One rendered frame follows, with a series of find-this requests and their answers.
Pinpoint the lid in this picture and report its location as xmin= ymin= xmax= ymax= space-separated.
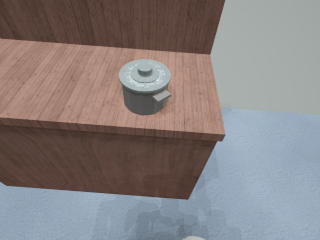
xmin=119 ymin=59 xmax=171 ymax=94

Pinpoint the pot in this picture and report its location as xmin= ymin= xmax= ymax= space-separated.
xmin=122 ymin=85 xmax=172 ymax=116

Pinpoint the knob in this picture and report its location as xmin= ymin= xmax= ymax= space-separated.
xmin=137 ymin=62 xmax=152 ymax=76

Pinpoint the table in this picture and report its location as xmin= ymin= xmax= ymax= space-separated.
xmin=0 ymin=0 xmax=226 ymax=200

